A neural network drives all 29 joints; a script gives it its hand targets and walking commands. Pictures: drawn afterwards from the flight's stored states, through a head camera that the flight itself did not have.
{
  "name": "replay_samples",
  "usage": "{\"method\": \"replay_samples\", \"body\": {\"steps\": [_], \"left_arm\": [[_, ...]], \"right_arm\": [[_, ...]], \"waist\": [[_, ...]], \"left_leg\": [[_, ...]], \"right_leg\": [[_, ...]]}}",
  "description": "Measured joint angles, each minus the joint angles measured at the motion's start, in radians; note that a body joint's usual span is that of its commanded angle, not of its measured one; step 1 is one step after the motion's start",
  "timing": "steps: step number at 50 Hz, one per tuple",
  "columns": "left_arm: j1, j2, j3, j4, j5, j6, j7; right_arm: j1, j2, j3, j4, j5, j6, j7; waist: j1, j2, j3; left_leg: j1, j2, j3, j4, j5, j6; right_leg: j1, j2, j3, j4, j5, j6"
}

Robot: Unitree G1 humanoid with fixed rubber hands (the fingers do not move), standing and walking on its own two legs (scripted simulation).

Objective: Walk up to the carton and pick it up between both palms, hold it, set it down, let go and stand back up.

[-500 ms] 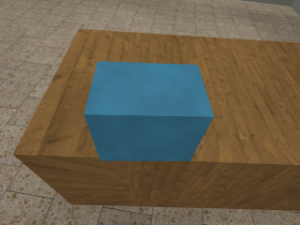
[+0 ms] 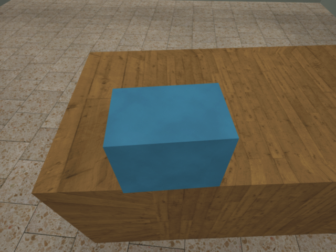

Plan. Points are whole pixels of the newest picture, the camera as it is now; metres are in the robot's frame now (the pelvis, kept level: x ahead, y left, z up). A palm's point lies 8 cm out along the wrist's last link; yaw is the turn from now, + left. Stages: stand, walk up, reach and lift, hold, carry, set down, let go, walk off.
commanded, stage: walk up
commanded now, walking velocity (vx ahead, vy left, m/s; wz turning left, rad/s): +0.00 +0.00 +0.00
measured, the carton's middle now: (169, 140) +0.41 +0.00 +0.01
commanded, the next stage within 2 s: stand in 0.18 s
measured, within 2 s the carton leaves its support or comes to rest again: neither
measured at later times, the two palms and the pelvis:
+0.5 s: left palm out of the picture -0.01 +0.21 -0.15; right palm out of the picture -0.01 -0.18 -0.15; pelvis +0.02 +0.02 +0.00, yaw +0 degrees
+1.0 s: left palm out of the picture -0.02 +0.22 -0.15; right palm out of the picture -0.01 -0.16 -0.15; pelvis +0.02 +0.03 +0.00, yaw +0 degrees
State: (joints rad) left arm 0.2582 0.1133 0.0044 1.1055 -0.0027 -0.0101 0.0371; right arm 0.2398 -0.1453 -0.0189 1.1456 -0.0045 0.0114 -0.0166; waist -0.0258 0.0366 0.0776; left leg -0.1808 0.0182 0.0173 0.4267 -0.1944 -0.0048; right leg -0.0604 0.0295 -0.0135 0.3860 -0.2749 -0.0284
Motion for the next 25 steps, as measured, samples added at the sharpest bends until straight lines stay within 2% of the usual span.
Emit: {"method": "replay_samples", "body": {"steps": [5, 9, 25], "left_arm": [[-0.001, 0.01, 0.004, 0.017, 0.0, 0.002, 0.002], [0.003, 0.012, -0.001, 0.028, 0.0, 0.003, 0.0], [0.038, -0.019, -0.021, 0.071, 0.006, -0.006, 0.004]], "right_arm": [[0.046, 0.027, 0.009, 0.044, -0.007, -0.01, -0.006], [0.064, 0.04, 0.016, 0.06, -0.009, -0.015, -0.012], [0.034, 0.052, 0.02, 0.057, -0.008, -0.02, -0.023]], "waist": [[0.008, -0.044, -0.006], [0.01, -0.056, -0.007], [0.018, -0.039, -0.024]], "left_leg": [[0.024, -0.002, 0.004, -0.02, -0.002, 0.001], [0.025, -0.007, 0.004, -0.015, -0.01, 0.005], [0.027, -0.029, 0.013, 0.005, -0.034, 0.029]], "right_leg": [[0.024, -0.003, 0.004, -0.023, 0.002, 0.0], [0.03, -0.007, 0.003, -0.026, -0.003, 0.005], [0.036, -0.03, 0.009, -0.015, -0.021, 0.029]]}}
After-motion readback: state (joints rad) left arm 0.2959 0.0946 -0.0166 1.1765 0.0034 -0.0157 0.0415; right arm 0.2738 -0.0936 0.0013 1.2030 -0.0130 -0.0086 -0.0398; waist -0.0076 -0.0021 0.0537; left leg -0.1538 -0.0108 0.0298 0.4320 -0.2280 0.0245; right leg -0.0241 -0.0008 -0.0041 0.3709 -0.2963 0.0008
